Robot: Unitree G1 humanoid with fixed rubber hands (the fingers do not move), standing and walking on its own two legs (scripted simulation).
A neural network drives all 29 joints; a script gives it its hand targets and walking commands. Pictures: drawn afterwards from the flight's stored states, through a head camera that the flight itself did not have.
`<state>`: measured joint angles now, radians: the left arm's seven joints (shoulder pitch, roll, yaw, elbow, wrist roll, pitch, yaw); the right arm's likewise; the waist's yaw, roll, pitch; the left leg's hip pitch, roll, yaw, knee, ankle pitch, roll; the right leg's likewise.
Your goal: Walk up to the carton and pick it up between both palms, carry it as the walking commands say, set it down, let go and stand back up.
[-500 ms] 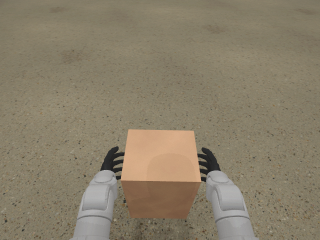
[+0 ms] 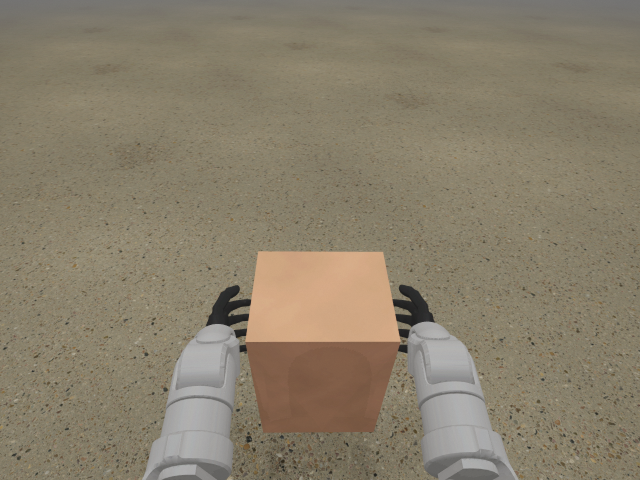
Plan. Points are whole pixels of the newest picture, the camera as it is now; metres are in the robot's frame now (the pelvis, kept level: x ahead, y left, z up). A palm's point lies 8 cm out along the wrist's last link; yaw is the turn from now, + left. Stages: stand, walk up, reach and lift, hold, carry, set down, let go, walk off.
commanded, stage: hold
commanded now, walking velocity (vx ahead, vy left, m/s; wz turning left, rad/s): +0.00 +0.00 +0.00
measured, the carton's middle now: (319, 347) +0.34 +0.01 -0.02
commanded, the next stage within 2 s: set down in 0.30 s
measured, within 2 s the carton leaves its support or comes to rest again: neither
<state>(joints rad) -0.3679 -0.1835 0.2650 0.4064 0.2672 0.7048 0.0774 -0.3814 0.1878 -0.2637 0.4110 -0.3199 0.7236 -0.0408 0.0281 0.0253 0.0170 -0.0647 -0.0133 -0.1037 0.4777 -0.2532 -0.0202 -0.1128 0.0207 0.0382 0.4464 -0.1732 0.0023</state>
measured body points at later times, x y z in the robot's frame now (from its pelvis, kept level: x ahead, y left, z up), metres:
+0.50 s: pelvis +0.01 +0.00 +0.00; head -0.05 -0.01 +0.45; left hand +0.31 +0.14 +0.04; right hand +0.32 -0.13 +0.03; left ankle +0.02 +0.13 -0.74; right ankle +0.06 -0.12 -0.74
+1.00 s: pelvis -0.01 +0.01 -0.02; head +0.03 +0.00 +0.43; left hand +0.32 +0.14 -0.04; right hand +0.32 -0.13 -0.05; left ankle +0.02 +0.13 -0.74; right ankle +0.06 -0.12 -0.74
